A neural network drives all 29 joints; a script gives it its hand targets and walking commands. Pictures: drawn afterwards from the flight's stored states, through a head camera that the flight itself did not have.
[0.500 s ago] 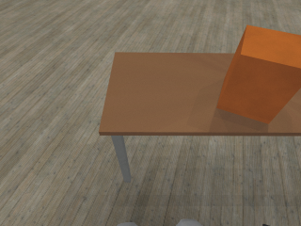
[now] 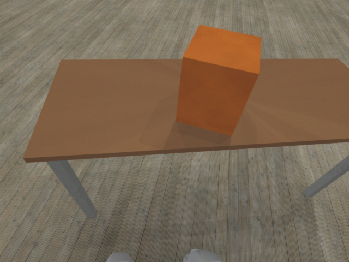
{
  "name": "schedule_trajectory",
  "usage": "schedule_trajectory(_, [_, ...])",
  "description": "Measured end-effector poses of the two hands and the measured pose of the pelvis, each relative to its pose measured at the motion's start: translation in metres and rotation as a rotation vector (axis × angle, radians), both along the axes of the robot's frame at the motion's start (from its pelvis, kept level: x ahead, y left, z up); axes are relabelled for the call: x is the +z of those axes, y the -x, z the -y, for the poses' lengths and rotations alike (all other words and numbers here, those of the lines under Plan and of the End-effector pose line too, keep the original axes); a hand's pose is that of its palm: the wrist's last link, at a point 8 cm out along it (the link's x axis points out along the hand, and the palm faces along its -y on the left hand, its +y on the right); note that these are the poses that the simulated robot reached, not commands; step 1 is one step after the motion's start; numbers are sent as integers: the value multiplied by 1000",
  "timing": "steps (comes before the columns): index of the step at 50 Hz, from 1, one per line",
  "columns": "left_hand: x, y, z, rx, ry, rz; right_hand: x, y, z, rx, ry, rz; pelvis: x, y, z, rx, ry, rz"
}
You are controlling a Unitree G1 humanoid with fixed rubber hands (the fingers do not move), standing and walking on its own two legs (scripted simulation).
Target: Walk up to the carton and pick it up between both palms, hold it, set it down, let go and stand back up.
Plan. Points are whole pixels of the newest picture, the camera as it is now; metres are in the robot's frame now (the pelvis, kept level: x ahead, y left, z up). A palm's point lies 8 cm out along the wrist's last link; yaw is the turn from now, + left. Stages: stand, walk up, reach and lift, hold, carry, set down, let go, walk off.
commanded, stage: walk up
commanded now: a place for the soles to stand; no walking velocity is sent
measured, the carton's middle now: (215, 81) +0.65 -0.12 +0.05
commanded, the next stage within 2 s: none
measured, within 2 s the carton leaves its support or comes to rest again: neither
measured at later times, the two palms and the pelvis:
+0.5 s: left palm out of the picture +0.14 +0.23 -0.10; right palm out of the picture +0.08 -0.39 -0.08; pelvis +0.06 -0.07 +0.02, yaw -4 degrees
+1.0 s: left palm (137, 227) +0.22 +0.10 -0.08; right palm out of the picture +0.11 -0.51 -0.08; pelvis +0.11 -0.18 +0.02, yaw -6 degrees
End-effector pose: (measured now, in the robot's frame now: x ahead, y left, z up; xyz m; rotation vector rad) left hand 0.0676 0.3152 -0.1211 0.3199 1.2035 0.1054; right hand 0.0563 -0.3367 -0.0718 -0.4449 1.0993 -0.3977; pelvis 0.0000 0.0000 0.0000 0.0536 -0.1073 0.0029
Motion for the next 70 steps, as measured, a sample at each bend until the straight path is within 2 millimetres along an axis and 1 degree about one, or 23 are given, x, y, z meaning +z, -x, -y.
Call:
schedule_trajectory(2, [12,1,16,16,-7,-8,-3,-3,8,-11,-33,-5,8,-2,10,-4,-3,-12])
schedule_trajectory(5, [30,-1,36,24,-17,-28,-6,-4,13,-26,-89,-21,20,-7,22,-19,13,-35])
schedule_trajectory(8, [42,-12,47,11,-33,-37,-9,-4,18,-28,-125,-44,27,-14,33,-37,27,-50])
schedule_trajectory(11, [48,-23,56,-1,-51,-33,-11,-7,25,-25,-137,-63,30,-22,43,-47,33,-61])
schedule_trajectory(16, [46,-38,68,-12,-57,-53,-10,-14,36,-21,-133,-86,30,-35,55,-59,39,-87])
schedule_trajectory(22, [33,-54,80,-23,-37,-67,-5,-23,48,-33,-91,-96,27,-50,62,-71,52,-102])
schedule_trajectory(25, [22,-70,87,-35,-20,-36,-4,-22,55,-37,-60,-81,20,-56,65,-77,32,-76])
schedule_trajectory(28, [23,-92,101,-48,1,21,2,-18,68,-57,-38,-70,20,-61,74,-76,19,-44])
schedule_trajectory(31, [24,-112,116,-82,14,55,8,-17,84,-68,-15,-44,21,-64,89,-97,21,-27])
schedule_trajectory(34, [22,-124,134,-115,26,59,10,-16,105,-57,-6,-46,19,-67,109,-112,12,-33])
schedule_trajectory(36, [21,-129,148,-132,20,50,6,-14,121,-52,-14,-59,16,-69,125,-123,3,-39])
schedule_trajectory(38, [16,-132,162,-136,4,47,-4,-12,140,-57,-20,-70,8,-71,144,-134,0,-36])
schedule_trajectory(40, [13,-133,177,-124,-2,55,-13,-13,154,-79,-31,-86,3,-75,158,-128,-1,-17])
schedule_trajectory(43, [19,-133,196,-95,3,60,-15,-23,165,-101,-61,-85,8,-82,170,-116,0,-15])
schedule_trajectory(46, [29,-138,209,-78,7,53,-14,-35,167,-96,-104,-83,17,-91,176,-111,18,-24])
schedule_trajectory(50, [38,-152,215,-72,0,55,-10,-53,169,-76,-128,-92,24,-108,182,-108,34,-35])
schedule_trajectory(54, [39,-168,213,-63,-7,53,-7,-74,168,-56,-128,-103,26,-126,182,-99,42,-49])
schedule_trajectory(59, [28,-185,206,-48,6,27,-5,-102,161,-28,-109,-116,23,-150,174,-85,61,-76])
schedule_trajectory(62, [12,-202,201,-46,23,37,-6,-118,157,-14,-74,-94,13,-165,168,-73,54,-61])
schedule_trajectory(63, [10,-208,201,-41,31,48,-4,-121,157,-5,-64,-95,12,-170,168,-66,48,-52])
schedule_trajectory(66, [10,-227,207,-40,48,81,6,-127,163,-17,-31,-90,14,-182,171,-60,46,-30])
schedule_trajectory(70, [7,-251,216,-52,55,111,14,-133,178,-20,12,-103,14,-191,182,-59,38,-30])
